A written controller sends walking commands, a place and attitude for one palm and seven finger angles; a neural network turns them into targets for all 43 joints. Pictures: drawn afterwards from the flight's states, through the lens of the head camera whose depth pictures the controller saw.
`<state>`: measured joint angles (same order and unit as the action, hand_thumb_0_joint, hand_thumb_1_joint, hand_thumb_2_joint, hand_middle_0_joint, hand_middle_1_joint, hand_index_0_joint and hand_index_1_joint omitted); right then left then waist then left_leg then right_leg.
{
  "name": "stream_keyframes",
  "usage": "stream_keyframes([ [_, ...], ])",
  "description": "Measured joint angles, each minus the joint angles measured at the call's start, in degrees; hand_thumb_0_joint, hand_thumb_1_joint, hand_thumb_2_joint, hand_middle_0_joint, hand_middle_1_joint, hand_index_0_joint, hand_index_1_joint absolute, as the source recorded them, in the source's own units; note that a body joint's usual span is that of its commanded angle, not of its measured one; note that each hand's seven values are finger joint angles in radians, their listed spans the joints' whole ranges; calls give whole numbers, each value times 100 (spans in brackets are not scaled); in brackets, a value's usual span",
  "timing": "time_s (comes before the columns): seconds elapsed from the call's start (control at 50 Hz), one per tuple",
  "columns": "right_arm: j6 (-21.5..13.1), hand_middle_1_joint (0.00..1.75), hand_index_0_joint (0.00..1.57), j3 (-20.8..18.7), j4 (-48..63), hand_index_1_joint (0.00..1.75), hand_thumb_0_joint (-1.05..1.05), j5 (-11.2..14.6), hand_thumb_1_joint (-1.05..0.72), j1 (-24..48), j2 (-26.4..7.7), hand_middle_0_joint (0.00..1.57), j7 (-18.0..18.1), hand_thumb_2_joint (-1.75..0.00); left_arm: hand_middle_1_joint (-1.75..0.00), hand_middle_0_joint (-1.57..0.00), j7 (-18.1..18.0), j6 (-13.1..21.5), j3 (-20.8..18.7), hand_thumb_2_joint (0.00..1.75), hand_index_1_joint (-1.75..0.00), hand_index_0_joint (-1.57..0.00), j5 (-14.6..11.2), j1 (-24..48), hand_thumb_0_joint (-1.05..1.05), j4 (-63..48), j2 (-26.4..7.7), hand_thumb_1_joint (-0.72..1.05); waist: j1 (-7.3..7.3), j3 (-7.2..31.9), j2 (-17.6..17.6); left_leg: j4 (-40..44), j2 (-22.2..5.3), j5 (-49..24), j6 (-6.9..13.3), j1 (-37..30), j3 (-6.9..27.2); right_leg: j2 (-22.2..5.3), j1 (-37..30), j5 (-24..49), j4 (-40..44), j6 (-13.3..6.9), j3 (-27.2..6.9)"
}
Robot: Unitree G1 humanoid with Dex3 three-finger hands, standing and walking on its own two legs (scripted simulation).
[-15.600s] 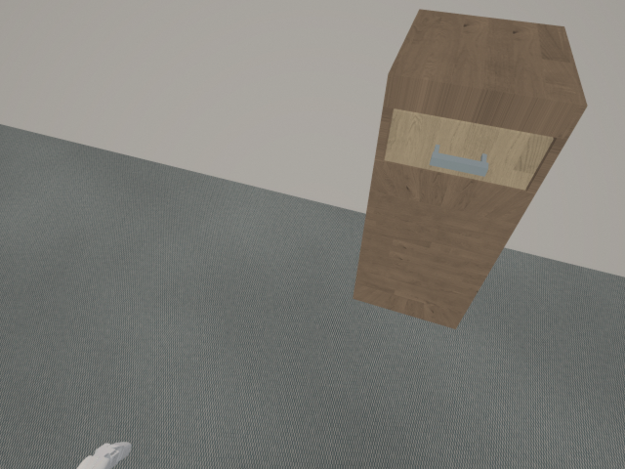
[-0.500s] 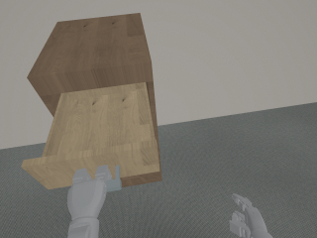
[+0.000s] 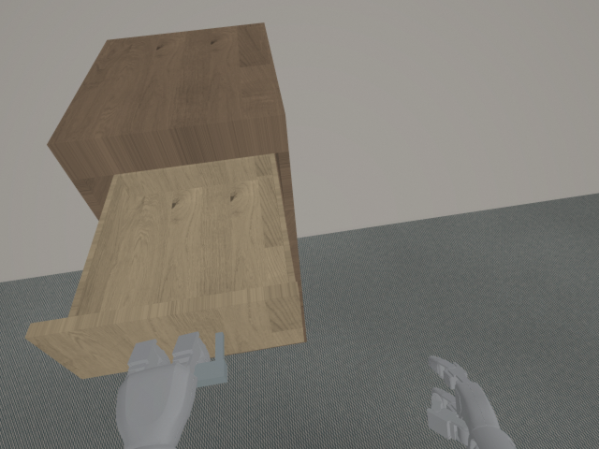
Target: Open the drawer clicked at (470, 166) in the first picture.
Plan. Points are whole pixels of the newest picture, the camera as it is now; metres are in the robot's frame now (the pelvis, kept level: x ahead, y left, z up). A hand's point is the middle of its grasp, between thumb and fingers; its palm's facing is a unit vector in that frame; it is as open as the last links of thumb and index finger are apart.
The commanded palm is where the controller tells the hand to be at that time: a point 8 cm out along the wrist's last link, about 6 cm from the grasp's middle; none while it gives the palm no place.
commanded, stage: pull the drawer open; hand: left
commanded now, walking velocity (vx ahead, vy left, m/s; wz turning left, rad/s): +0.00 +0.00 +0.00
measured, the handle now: (179, 362) +0.23 +0.19 +0.01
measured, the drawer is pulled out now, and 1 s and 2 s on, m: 0.30 0.30 0.29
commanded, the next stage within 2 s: open the thumb to release the handle in 0.06 s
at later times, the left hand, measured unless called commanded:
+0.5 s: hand (179, 396) +0.19 +0.19 -0.02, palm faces +0.05 -0.10 -0.99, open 8.7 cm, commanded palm +0.16 +0.19 +0.04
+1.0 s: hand (179, 397) +0.19 +0.19 -0.02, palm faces +0.04 -0.07 -1.00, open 13.6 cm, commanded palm +0.17 +0.19 +0.03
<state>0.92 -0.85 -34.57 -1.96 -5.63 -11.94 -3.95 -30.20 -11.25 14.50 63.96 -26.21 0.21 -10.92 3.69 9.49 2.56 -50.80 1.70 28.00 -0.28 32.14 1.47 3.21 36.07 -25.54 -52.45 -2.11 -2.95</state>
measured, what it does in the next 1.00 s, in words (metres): stands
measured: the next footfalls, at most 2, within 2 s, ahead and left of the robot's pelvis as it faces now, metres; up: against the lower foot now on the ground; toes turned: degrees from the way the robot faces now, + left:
none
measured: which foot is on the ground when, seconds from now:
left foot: down 0.00-1.00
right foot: down 0.00-1.00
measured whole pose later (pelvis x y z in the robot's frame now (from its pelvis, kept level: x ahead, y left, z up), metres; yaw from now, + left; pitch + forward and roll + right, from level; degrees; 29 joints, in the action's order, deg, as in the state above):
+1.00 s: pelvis -0.02 -0.01 +0.01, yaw +2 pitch +8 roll +2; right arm 0.4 -1.0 -39.2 -1.0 -5.1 -12.3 2.2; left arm -31.9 -13.3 16.1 63.8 -12.9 12.2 -11.4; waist 4.8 7.4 2.5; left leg -48.3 2.3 24.3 -1.1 32.0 3.2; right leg 2.4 35.5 -22.7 -50.3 -2.6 -1.3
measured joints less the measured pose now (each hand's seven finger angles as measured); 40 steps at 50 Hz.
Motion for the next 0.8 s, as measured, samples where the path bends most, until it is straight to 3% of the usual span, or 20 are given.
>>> stream_keyframes([
  [0.18, 25, 29, 20, 35, 63, 30, 1, -16, -91, 7, -8, 20, -42, -90, -135, -31, -95, 15, 43, 77, -135, -42, 68, -199, 6, -192, -13, 73, -19, 15, 9, -104, -7, 86, 28, 80, -28, 12, 73, -57, -68, 28, -24],
  [0.26, 30, 30, 20, 4, -106, 30, 1, -60, -91, 83, -35, 20, 154, -90, -134, -35, -372, 62, 110, 79, -135, -41, 274, 178, 4, 128, -130, 72, 63, -58, 13, -185, 17, 77, 27, 199, 33, -15, 152, -57, -112, 32, 38],
  [0.32, 53, 29, 20, -22, -227, 30, 1, -13, -91, 132, -22, 20, 242, -90, -133, -37, -414, -57, 192, 78, -134, -41, 175, 397, 2, 259, -86, 66, 106, -105, 34, -147, 29, 30, 27, 185, 54, -29, 128, -15, -68, 34, 56],
  [0.46, 122, 29, 20, 56, -310, 30, 1, 85, -91, 130, 50, 20, 403, -90, -130, -37, -242, -410, 287, 67, -130, -39, -18, 724, 1, 550, 31, 36, 96, -142, 15, 142, 48, -143, 8, -66, 75, -60, -106, 113, 159, 22, 65],
  [0.66, 96, 30, 20, 73, -257, 30, 1, 96, -91, 127, 18, 20, 523, -90, -125, -35, -4, -352, 221, 42, -124, -35, -18, 996, 0, 838, -80, -23, 69, -224, -26, 340, 22, -311, -50, -228, 134, -47, -274, 265, 347, -31, 119],
  [0.8, 17, 30, 20, 15, -290, 30, 1, 87, -91, 82, -42, 20, 558, -90, -122, -33, -49, -263, 159, 33, -124, -34, -34, 1116, 0, 1004, -61, -43, 64, -228, -18, 340, 32, -352, -68, -181, 152, -57, -224, 287, 324, -44, 139],
])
